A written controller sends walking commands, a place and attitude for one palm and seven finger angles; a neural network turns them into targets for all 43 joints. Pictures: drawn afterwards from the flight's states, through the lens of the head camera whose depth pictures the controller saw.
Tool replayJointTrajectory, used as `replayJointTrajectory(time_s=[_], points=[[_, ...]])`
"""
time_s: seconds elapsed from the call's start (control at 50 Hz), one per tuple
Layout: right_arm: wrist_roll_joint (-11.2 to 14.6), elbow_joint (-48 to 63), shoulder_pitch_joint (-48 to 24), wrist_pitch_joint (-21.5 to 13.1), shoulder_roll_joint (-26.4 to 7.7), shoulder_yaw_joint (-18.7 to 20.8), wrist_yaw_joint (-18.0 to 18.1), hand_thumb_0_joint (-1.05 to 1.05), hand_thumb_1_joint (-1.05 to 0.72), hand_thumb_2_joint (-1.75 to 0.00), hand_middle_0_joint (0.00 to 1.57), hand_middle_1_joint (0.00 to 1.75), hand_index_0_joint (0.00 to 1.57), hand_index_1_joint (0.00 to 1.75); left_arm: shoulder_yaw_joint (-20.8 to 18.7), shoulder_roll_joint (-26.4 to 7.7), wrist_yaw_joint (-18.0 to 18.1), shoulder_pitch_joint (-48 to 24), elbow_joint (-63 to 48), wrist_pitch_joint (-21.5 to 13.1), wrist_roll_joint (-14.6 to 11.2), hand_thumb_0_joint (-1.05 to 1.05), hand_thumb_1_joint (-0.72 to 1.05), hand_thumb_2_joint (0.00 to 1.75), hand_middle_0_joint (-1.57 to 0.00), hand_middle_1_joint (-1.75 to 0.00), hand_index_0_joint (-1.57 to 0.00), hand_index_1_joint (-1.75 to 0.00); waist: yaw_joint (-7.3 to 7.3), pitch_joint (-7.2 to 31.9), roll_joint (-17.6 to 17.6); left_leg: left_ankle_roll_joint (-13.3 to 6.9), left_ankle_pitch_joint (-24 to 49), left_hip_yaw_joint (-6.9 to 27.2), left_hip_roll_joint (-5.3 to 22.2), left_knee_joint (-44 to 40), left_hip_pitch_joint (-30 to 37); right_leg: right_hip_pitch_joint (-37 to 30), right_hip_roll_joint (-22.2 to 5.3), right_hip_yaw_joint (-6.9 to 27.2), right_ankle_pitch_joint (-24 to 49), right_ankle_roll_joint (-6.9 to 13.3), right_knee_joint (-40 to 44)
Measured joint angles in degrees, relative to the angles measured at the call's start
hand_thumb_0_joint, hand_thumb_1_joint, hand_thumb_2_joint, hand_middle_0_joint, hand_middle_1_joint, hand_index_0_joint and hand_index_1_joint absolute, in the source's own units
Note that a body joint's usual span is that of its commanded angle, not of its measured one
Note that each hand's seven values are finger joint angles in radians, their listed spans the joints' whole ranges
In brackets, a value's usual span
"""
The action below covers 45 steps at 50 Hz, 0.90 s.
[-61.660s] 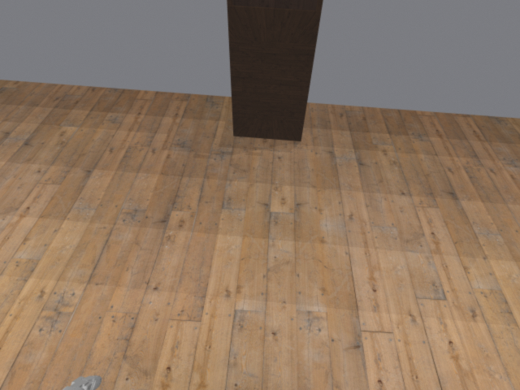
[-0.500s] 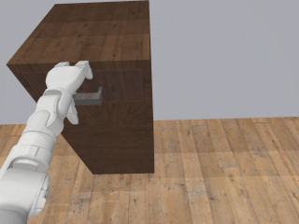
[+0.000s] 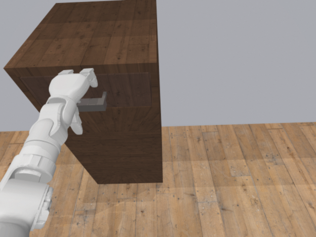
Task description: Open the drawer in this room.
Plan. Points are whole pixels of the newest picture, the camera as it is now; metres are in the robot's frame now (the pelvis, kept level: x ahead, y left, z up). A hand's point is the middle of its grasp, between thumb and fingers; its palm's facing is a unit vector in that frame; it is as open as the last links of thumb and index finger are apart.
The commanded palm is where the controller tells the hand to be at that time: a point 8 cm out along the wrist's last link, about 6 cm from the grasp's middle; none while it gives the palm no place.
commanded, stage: lower the fingers behind the handle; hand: left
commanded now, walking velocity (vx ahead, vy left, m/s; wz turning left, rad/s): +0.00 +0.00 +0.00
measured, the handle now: (89, 99) +0.49 +0.23 +0.05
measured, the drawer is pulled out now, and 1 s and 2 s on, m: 0.00 0.00 0.00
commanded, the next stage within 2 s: close the thumb around the handle in 1.38 s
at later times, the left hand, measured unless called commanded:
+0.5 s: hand (83, 109) +0.44 +0.23 +0.07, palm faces -0.04 -0.04 -1.00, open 13.9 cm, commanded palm +0.42 +0.23 +0.13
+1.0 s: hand (87, 115) +0.44 +0.23 +0.04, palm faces -0.05 -0.04 -1.00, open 13.9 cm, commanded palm +0.42 +0.23 +0.10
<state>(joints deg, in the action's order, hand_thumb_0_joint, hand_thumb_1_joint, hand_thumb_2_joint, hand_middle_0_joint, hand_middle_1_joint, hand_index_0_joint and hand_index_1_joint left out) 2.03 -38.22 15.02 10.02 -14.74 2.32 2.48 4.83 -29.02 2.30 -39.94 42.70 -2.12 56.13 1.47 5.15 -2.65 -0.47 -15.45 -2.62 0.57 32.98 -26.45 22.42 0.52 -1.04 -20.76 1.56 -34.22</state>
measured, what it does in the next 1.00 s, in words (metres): stands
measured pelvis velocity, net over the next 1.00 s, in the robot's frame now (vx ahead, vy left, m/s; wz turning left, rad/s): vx -0.01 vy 0.01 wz -0.02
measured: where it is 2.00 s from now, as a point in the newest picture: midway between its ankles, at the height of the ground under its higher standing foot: outside the picture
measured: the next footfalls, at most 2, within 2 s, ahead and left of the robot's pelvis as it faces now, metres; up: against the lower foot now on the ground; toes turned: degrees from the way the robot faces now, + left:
none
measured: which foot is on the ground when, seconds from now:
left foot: down 0.00-1.00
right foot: down 0.00-1.00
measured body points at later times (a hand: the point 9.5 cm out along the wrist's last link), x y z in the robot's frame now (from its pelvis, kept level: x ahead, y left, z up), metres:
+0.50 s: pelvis +0.00 +0.00 -0.01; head +0.05 -0.01 +0.44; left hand +0.44 +0.23 +0.12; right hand +0.07 -0.27 -0.14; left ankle +0.01 +0.12 -0.73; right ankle -0.04 -0.10 -0.73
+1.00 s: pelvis -0.01 +0.01 -0.01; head +0.05 -0.01 +0.43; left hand +0.44 +0.23 +0.09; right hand +0.05 -0.27 -0.14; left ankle +0.01 +0.12 -0.73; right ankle -0.04 -0.10 -0.73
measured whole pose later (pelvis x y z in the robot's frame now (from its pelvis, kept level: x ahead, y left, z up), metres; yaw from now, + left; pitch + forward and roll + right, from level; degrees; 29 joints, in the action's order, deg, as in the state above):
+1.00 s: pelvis -0.01 +0.01 -0.01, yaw -1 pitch +13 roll +0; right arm 1.2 -38.2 17.3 9.7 -14.4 3.4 2.1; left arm 2.8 -27.0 12.2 -38.9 50.8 -3.3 60.1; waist 3.7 7.3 -2.1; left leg -0.9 -18.0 -3.1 1.4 39.8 -35.2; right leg 30.9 1.2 -0.5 -22.4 1.2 -39.9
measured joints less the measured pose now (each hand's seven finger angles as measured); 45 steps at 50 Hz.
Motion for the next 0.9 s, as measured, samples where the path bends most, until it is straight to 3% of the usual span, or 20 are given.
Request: replayJointTrajectory(time_s=[0.18, 0.48, 0.68, 0.9], points=[[-0.32, -0.81, 1.02, 0.19, -0.47, 1.19, -0.40, 0.01, -0.91, -0.90, 0.20, 0.30, 0.20, 0.30, -0.59, 0.45, 2.45, 2.76, -1.70, -2.27, 0.36, 0.00, -0.49, 0.30, -0.32, -1.20, -0.32, -1.20, -0.24, 0.30, 0.20, 0.01, -0.73, 0.15, 0.11, 1.42, -1.60, 1.37, 0.09, -0.13, -0.56, 0.01, -1.02], [-0.50, -0.74, 0.93, -0.11, 0.18, 0.94, -0.32, 0.01, -0.91, -0.90, 0.20, 0.30, 0.20, 0.30, -1.10, 1.02, 5.53, 1.19, 3.71, -0.77, 1.77, 0.00, -0.49, 0.30, -0.32, -1.20, -0.32, -1.20, 1.12, 1.00, 0.32, -0.10, -1.38, -0.03, 0.33, 3.21, -4.12, 3.87, 0.26, 0.08, -1.00, -0.08, -2.58], [-0.81, -0.89, 2.11, -0.21, 0.22, 1.36, -0.44, 0.01, -0.91, -0.90, 0.20, 0.30, 0.20, 0.30, -1.49, 1.25, 7.86, 1.72, 4.24, -2.36, 2.77, 0.00, -0.49, 0.30, -0.32, -1.21, -0.32, -1.20, 1.15, 1.46, 0.47, -0.22, -2.01, -0.02, 0.44, 4.87, -6.23, 5.81, 0.33, 0.10, -1.44, -0.19, -3.89], [-0.82, -0.63, 2.21, 0.00, 0.24, 1.19, -0.70, 0.01, -0.91, -0.90, 0.20, 0.30, 0.20, 0.30, -1.40, 2.16, 9.92, 0.91, 6.87, -0.67, 3.78, 0.00, -0.49, 0.30, -0.31, -1.23, -0.31, -1.20, 1.75, 2.16, 0.55, -0.36, -2.43, -0.32, 0.70, 6.23, -7.85, 7.50, 0.53, 0.43, -1.62, -0.30, -5.09]])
